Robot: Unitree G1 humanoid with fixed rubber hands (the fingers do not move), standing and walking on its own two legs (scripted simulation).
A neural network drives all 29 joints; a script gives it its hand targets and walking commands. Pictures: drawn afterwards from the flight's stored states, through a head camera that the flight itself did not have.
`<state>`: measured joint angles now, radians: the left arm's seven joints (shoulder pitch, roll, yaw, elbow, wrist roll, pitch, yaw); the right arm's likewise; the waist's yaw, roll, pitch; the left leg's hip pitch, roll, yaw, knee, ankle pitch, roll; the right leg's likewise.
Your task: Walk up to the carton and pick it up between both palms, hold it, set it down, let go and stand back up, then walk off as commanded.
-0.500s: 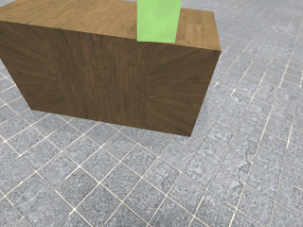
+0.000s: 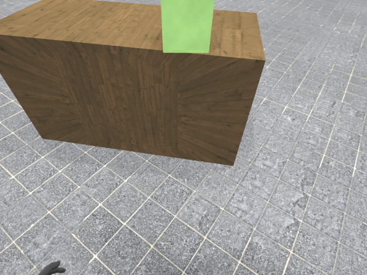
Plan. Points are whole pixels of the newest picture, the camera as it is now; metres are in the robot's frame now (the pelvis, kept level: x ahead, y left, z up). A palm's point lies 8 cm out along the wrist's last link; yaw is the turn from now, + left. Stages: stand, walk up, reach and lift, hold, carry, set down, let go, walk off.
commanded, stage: walk off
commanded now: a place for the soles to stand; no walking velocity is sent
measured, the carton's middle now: (185, 18) +1.11 +0.02 +0.13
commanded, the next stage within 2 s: stand in 0.24 s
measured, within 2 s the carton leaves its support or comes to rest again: neither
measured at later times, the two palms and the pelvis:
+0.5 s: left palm out of the picture +0.09 +0.30 -0.09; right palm out of the picture +0.09 -0.31 -0.10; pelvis -0.01 -0.01 +0.01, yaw +0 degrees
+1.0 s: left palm out of the picture +0.11 +0.29 -0.09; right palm out of the picture +0.08 -0.31 -0.10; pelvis +0.00 -0.01 +0.01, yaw +0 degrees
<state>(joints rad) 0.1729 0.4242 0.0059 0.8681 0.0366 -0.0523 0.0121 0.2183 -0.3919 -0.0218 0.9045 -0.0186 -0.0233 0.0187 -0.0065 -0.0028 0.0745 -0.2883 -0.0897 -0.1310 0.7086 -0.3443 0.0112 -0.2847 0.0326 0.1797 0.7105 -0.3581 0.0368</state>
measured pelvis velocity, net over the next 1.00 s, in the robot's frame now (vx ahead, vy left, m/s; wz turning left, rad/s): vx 0.00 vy -0.01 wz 0.00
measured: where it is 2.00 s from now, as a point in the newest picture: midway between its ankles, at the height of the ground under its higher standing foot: outside the picture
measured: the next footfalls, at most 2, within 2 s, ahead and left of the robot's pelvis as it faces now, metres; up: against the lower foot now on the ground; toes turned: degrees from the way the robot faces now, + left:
none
